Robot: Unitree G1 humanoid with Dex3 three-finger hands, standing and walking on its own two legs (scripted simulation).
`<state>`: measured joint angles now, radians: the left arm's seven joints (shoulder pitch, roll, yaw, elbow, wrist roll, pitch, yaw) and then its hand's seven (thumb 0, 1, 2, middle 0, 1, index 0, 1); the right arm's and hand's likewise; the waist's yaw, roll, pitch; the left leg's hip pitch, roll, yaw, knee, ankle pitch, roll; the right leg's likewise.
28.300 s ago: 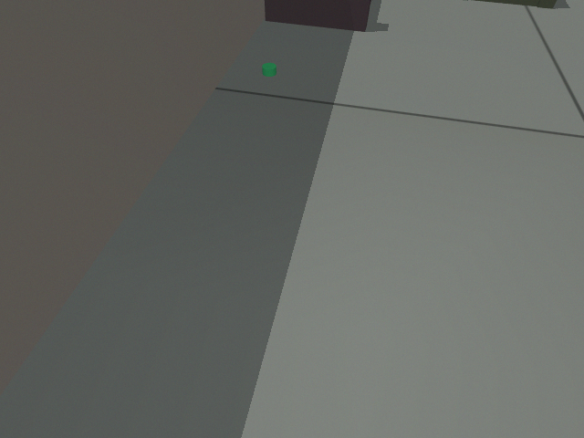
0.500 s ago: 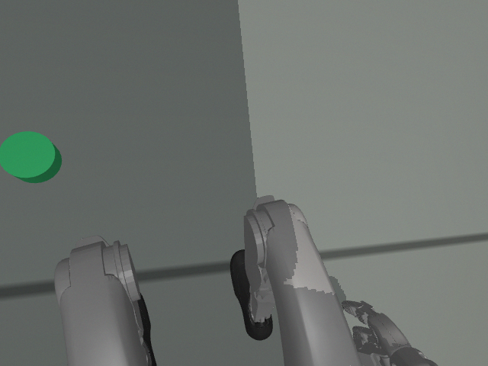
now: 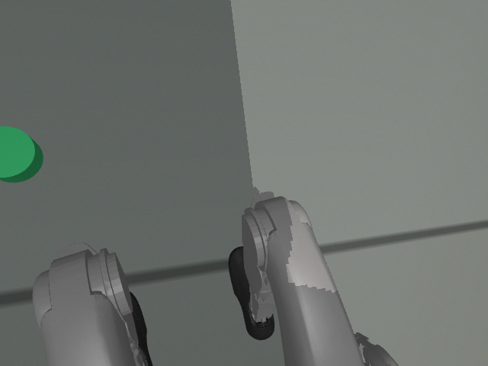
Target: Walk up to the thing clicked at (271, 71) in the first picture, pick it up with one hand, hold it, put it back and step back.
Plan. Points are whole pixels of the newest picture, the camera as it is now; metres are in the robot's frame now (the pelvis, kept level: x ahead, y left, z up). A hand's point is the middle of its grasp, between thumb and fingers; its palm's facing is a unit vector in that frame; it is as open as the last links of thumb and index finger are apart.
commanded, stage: home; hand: left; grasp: from above
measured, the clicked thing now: (9, 155) +0.50 +0.30 -0.31
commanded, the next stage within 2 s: none
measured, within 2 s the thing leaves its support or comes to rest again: neither
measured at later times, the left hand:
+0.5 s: hand out of the picture +0.32 +0.28 +0.07, palm faces -0.19 -0.73 -0.66, open 7.5 cm
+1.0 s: hand out of the picture +0.25 +0.21 +0.28, palm faces +0.19 -0.95 -0.23, open 7.4 cm
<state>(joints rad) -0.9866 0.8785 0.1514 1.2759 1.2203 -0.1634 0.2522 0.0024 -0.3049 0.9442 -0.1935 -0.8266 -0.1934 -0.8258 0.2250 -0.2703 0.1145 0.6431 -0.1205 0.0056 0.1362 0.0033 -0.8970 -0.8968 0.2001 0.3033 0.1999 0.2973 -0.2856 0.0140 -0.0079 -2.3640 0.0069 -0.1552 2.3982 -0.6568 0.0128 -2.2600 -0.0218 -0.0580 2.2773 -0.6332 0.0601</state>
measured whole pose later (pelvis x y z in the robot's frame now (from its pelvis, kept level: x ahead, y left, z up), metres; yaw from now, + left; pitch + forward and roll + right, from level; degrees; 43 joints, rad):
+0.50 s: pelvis +0.01 +0.00 +0.17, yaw +6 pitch +31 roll -6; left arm -0.23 0.48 0.06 0.40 0.42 0.13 -0.01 0.01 0.86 0.89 -0.21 -0.31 -0.22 -0.31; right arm 0.05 -0.27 -0.02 0.56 0.02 0.01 0.03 0.01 -0.91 -0.90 0.20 0.30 0.20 0.30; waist -0.07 0.03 -0.19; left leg -1.78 0.02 -0.08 1.87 -0.64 0.00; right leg -1.72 -0.05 -0.04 1.79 -0.61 0.05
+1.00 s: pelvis +0.06 +0.00 +0.35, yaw +9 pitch +16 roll -4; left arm 0.31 0.25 0.06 0.02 -0.05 0.42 0.07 0.01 0.90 0.90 -0.20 -0.31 -0.21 -0.30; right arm 0.26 -0.21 0.05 0.56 0.04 -0.14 -0.16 0.01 -0.91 -0.90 0.20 0.30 0.20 0.30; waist -0.08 0.04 -0.17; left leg -0.96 0.05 -0.06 1.21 -0.53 -0.02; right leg -0.91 -0.03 -0.06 1.13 -0.50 0.03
